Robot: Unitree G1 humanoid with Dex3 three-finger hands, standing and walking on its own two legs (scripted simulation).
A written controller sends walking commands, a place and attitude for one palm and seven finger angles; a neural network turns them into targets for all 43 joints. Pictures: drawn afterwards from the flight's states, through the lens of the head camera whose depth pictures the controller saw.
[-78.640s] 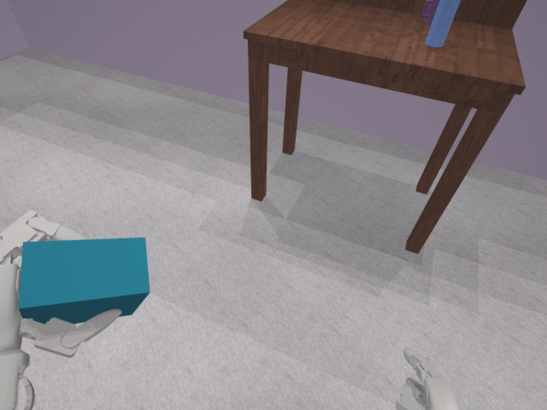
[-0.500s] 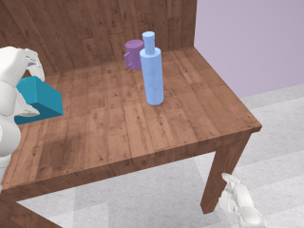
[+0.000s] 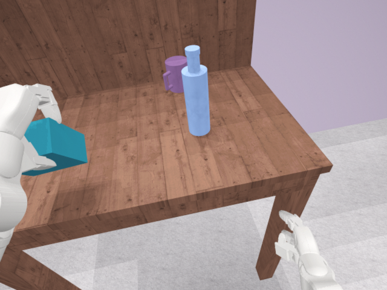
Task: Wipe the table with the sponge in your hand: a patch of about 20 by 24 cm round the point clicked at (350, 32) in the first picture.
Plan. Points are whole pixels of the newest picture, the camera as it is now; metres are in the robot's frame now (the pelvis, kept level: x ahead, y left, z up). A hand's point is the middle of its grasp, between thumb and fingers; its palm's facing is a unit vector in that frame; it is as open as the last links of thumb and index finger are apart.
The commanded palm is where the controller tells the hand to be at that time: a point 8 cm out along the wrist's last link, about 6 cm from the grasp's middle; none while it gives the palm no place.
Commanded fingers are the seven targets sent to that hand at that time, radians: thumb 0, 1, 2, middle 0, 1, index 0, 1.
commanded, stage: bring the sponge back beside the body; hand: left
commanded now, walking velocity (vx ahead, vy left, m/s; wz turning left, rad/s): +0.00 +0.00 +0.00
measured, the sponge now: (46, 151) +0.25 +0.34 +0.19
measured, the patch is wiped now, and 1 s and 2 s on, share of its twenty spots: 1.00 1.00 1.00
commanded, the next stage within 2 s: step back with the hand held close in 0.98 s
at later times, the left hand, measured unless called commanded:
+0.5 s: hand (55, 170) +0.20 +0.27 +0.21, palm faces +0.23 -0.15 -0.96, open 9.7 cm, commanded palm +0.14 +0.27 +0.29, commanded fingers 0.00 0.10 1.30 -1.20 -1.60 -1.20 -1.60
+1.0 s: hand (70, 185) +0.19 +0.24 +0.19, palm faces +0.24 -0.21 -0.95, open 9.7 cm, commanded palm +0.13 +0.26 +0.29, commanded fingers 0.00 0.10 1.30 -1.20 -1.60 -1.20 -1.60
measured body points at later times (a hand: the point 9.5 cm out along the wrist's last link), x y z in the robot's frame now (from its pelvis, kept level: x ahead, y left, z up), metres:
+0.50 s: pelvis -0.02 -0.01 +0.00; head -0.05 -0.06 +0.44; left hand +0.18 +0.28 +0.26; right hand +0.25 -0.18 -0.06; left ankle +0.02 +0.11 -0.74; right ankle +0.02 -0.11 -0.74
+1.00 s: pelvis -0.03 -0.01 -0.01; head -0.07 -0.06 +0.44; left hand +0.17 +0.25 +0.24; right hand +0.24 -0.20 -0.05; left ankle +0.02 +0.11 -0.74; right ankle +0.02 -0.11 -0.74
